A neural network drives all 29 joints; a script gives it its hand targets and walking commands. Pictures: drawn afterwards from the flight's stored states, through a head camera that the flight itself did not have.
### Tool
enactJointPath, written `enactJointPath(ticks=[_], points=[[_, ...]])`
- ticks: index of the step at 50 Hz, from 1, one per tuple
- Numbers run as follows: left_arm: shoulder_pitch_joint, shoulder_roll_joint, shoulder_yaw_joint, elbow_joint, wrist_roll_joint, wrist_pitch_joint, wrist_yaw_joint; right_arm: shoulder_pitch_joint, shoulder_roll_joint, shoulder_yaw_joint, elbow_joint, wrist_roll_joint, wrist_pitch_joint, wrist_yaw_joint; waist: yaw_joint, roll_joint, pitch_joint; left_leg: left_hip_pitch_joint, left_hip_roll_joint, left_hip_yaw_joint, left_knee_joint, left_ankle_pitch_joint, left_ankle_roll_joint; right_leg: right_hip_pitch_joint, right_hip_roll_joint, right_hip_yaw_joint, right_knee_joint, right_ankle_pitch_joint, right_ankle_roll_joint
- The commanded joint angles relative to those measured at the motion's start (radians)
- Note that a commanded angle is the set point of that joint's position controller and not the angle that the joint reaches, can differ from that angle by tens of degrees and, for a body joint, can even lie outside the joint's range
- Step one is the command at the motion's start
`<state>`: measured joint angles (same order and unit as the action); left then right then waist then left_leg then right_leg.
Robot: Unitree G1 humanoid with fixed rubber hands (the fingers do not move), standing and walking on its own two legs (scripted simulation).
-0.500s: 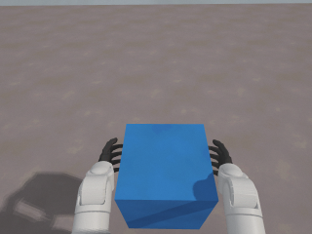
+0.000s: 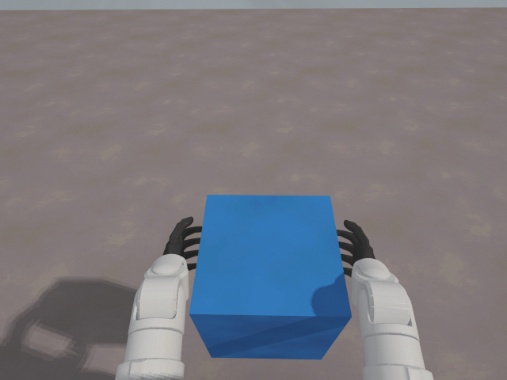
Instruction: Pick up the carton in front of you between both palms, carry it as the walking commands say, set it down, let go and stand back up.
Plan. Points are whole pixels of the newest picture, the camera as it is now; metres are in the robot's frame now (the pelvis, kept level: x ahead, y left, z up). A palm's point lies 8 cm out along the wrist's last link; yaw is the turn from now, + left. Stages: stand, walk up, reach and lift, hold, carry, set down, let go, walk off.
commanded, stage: carry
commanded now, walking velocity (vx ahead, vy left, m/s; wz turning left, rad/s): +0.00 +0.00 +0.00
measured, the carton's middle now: (267, 281) +0.30 +0.00 -0.04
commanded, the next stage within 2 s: hold in 0.54 s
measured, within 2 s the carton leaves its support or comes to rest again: neither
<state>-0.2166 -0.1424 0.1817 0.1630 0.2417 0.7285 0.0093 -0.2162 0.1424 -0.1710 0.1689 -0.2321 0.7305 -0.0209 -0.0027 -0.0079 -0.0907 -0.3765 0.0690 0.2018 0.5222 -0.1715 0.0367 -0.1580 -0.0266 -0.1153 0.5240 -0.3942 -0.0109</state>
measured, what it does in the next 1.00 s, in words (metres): stands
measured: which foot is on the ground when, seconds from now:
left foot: down 0.00-1.00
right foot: down 0.00-1.00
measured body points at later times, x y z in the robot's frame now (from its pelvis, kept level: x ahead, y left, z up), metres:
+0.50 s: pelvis -0.01 -0.01 +0.00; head -0.03 +0.00 +0.45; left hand +0.29 +0.15 +0.03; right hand +0.29 -0.16 +0.04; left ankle +0.07 +0.10 -0.73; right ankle -0.07 -0.10 -0.73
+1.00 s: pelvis -0.03 +0.02 +0.01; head -0.05 +0.04 +0.46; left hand +0.28 +0.13 +0.04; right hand +0.25 -0.17 +0.04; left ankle +0.06 +0.12 -0.73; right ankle -0.07 -0.10 -0.73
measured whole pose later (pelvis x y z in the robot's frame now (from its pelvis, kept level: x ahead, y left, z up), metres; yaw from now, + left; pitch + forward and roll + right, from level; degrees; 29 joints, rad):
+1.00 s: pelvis -0.03 +0.02 +0.01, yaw -6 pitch -8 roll +0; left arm -0.23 -0.14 0.18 0.17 0.27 0.69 0.02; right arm -0.25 0.15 -0.21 0.26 -0.23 0.63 0.00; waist 0.00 -0.06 0.09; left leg -0.15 0.02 0.09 0.35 -0.07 0.02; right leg 0.00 0.00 0.02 0.41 -0.28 -0.01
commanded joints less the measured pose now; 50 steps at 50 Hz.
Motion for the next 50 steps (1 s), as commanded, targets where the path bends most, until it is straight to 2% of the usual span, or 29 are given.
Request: enactJointPath(ticks=[1, 27, 28, 29, 30, 32, 33, 34, 37, 39, 44, 50], points=[[-0.434, -0.862, -0.547, -0.049, -0.235, -0.027, -0.208, -0.443, 0.884, 0.544, -0.064, 0.238, -0.032, 0.210, 0.000, 0.005, -0.210, 0.217, 0.107, -0.133, -0.048, 0.187, 0.000, -0.081, -0.118, 0.090, -0.104, 0.235, -0.016], [-0.428, -0.861, -0.544, -0.045, -0.232, -0.023, -0.208, -0.437, 0.879, 0.534, -0.055, 0.232, -0.028, 0.213, 0.002, 0.008, -0.221, 0.212, 0.112, -0.132, -0.048, 0.194, -0.002, -0.097, -0.114, 0.100, -0.096, 0.241, -0.027], [-0.333, -0.876, -0.535, -0.085, -0.235, -0.022, -0.205, -0.363, 0.915, 0.512, -0.019, 0.226, -0.043, 0.216, 0.026, -0.118, -0.081, 0.582, -0.159, -0.267, -0.045, 0.363, 0.002, -0.218, 0.047, 0.262, -0.190, 0.481, -0.028], [-0.348, -0.834, -0.542, -0.108, -0.224, -0.039, -0.198, -0.366, 0.894, 0.502, -0.057, 0.209, -0.072, 0.204, -0.006, -0.110, -0.121, 0.657, -0.137, -0.292, -0.040, 0.440, 0.001, -0.241, 0.048, 0.273, -0.182, 0.540, -0.035], [-0.366, -0.814, -0.546, -0.135, -0.227, -0.041, -0.201, -0.327, 0.856, 0.458, -0.027, 0.171, -0.080, 0.190, -0.018, -0.092, -0.119, 0.608, -0.135, -0.286, -0.055, 0.428, -0.011, -0.149, 0.055, 0.271, -0.203, 0.468, -0.045], [-0.392, -0.827, -0.561, -0.127, -0.233, -0.044, -0.202, -0.339, 0.848, 0.440, -0.027, 0.166, -0.089, 0.186, -0.026, -0.016, -0.134, 0.578, -0.150, -0.282, -0.082, 0.448, -0.023, -0.062, 0.077, 0.260, -0.195, 0.552, -0.021], [-0.396, -0.821, -0.566, -0.128, -0.236, -0.050, -0.203, -0.347, 0.847, 0.445, -0.016, 0.171, -0.093, 0.186, -0.022, -0.044, -0.135, 0.588, -0.154, -0.279, -0.089, 0.387, -0.028, -0.053, 0.072, 0.261, -0.216, 0.490, -0.023], [-0.393, -0.827, -0.570, -0.126, -0.233, -0.053, -0.201, -0.362, 0.853, 0.462, -0.026, 0.183, -0.097, 0.189, -0.011, -0.012, -0.123, 0.573, -0.161, -0.275, -0.099, 0.372, -0.032, -0.039, 0.075, 0.258, -0.212, 0.503, -0.018], [-0.366, -0.829, -0.540, -0.090, -0.196, -0.061, -0.184, -0.416, 0.861, 0.497, -0.024, 0.212, -0.105, 0.202, 0.026, -0.017, -0.102, 0.625, -0.166, -0.273, -0.103, 0.315, -0.023, -0.110, 0.066, 0.260, -0.236, 0.402, -0.016], [-0.359, -0.829, -0.521, -0.067, -0.179, -0.063, -0.179, -0.437, 0.857, 0.496, -0.010, 0.211, -0.110, 0.212, 0.036, -0.015, -0.074, 0.645, -0.164, -0.270, -0.108, 0.276, -0.018, -0.165, 0.060, 0.259, -0.252, 0.329, -0.021], [-0.386, -0.839, -0.517, -0.042, -0.178, -0.069, -0.188, -0.463, 0.861, 0.473, 0.022, 0.202, -0.123, 0.220, 0.024, -0.023, -0.037, 0.707, -0.152, -0.267, -0.111, 0.209, -0.017, -0.263, 0.050, 0.262, -0.290, 0.200, -0.045], [-0.427, -0.849, -0.530, -0.030, -0.191, -0.073, -0.206, -0.465, 0.877, 0.449, 0.049, 0.185, -0.134, 0.220, 0.002, -0.027, -0.036, 0.740, -0.141, -0.271, -0.121, 0.146, -0.025, -0.297, 0.051, 0.255, -0.303, 0.124, -0.061]])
